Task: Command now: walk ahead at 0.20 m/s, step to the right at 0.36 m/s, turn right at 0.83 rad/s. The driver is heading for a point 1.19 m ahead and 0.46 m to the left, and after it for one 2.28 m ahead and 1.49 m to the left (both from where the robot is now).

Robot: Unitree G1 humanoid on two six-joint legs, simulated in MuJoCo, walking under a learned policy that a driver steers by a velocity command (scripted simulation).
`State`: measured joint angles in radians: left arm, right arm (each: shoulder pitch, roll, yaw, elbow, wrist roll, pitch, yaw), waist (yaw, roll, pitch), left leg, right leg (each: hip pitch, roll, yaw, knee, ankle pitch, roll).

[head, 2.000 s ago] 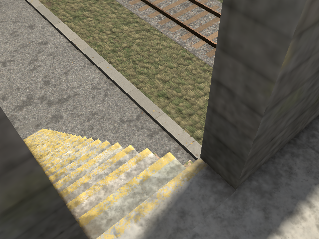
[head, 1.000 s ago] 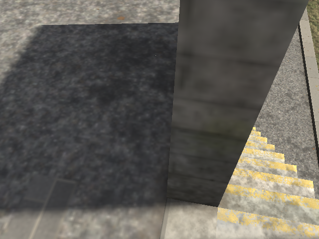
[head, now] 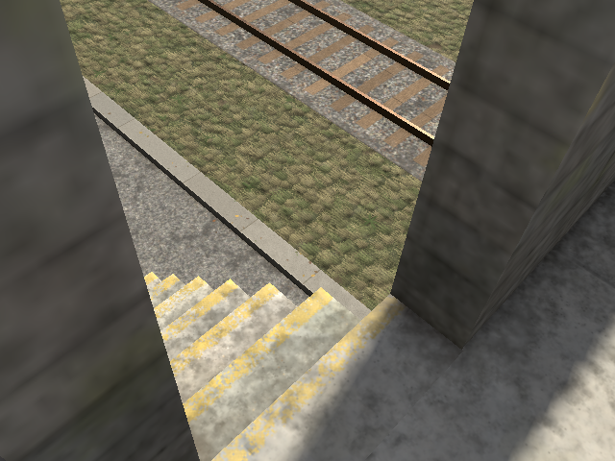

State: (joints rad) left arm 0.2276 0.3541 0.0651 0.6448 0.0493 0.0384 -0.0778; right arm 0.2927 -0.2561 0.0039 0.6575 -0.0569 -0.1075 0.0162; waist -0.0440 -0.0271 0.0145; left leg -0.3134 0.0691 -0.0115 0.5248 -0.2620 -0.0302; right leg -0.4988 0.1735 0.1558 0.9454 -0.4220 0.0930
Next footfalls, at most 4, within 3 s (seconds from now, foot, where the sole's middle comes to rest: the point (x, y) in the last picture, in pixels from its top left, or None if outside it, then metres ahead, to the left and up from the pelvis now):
0.34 right None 0.08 -0.29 -0.77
0.70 left None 0.22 -0.11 -0.77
1.00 right None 0.29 -0.34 -0.77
1.52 left None -0.04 -0.05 -0.77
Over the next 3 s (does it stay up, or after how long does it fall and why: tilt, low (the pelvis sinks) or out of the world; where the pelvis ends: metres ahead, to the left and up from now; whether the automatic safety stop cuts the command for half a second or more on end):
stays up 0.06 -0.25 0.01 its command is cut before an obstacle from the start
